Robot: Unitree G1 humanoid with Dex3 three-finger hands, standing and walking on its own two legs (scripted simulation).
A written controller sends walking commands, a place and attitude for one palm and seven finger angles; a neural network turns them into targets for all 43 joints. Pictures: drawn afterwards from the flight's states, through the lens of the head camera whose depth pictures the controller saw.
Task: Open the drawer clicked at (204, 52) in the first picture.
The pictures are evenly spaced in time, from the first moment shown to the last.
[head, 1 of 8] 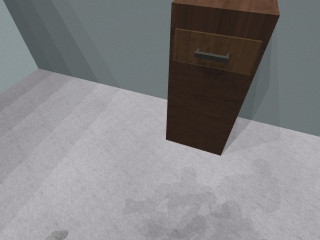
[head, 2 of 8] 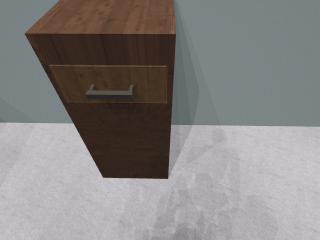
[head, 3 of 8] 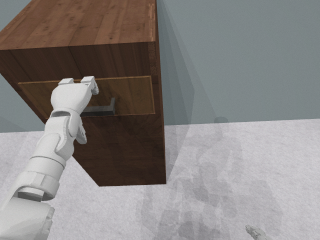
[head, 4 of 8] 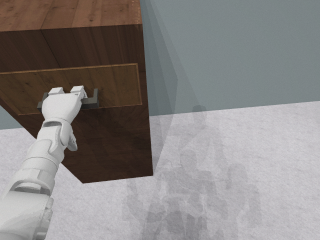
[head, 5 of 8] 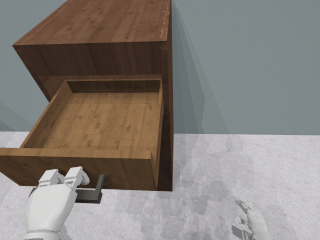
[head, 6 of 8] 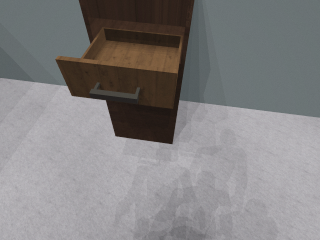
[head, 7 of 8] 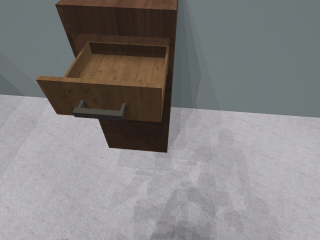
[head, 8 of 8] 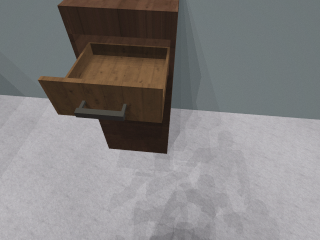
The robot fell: no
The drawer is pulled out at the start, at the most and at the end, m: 0.00 0.29 0.29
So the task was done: yes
